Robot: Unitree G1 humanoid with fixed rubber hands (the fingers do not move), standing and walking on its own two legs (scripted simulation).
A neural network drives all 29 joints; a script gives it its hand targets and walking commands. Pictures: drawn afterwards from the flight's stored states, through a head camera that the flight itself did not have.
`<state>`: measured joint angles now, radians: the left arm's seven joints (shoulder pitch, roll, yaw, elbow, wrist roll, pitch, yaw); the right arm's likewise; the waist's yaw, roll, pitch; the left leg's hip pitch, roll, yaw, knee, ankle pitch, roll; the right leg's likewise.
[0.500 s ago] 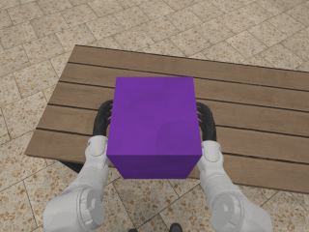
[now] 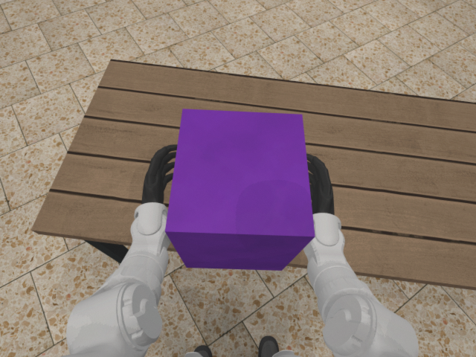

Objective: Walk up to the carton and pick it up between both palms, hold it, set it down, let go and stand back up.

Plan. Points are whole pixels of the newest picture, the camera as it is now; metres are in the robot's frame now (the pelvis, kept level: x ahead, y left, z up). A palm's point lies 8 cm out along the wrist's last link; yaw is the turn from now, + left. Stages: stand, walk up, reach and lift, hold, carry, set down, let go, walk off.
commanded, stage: set down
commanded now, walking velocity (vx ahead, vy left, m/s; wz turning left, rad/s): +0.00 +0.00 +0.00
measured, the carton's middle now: (238, 199) +0.40 +0.01 -0.06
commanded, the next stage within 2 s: none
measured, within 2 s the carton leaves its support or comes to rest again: neither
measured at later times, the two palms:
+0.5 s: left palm (156, 192) +0.40 +0.16 -0.02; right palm (320, 203) +0.38 -0.14 -0.02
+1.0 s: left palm (122, 185) +0.41 +0.22 -0.03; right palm (337, 186) +0.41 -0.18 -0.03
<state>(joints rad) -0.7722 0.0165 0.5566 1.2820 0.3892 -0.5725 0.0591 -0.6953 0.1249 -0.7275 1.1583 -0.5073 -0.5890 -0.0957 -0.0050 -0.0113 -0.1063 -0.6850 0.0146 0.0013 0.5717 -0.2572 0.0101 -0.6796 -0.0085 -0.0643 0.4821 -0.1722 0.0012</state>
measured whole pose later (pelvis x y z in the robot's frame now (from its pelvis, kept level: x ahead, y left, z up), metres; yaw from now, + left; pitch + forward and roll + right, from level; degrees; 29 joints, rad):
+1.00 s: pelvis -0.02 +0.01 -0.05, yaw -2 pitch +27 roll -2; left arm -1.04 0.27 -0.05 1.71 -0.30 -0.57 0.05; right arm -1.02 -0.19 0.04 1.62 0.28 -0.54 -0.07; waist 0.02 0.03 -0.24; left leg -1.02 0.03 0.02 0.98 -0.42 0.01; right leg -1.03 0.00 -0.05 0.89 -0.33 0.01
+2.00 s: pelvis -0.01 -0.01 +0.01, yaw -1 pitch +13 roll -1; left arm -0.77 0.29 -0.01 1.23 -0.24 -0.28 -0.02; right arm -0.71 -0.25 0.14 1.14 0.43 -0.24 -0.06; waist 0.01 -0.02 -0.16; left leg -0.52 0.02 0.02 0.53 -0.24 0.00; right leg -0.53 0.00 -0.05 0.47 -0.17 -0.01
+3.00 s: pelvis +0.00 +0.00 +0.01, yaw +0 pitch +2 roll -1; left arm -0.08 0.23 0.01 0.84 -0.19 -0.51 -0.03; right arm -0.10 -0.11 0.06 0.93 0.25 -0.56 -0.05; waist 0.00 -0.01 -0.02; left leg -0.30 0.02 0.00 0.57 -0.31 0.00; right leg -0.30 0.00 -0.06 0.50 -0.23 0.00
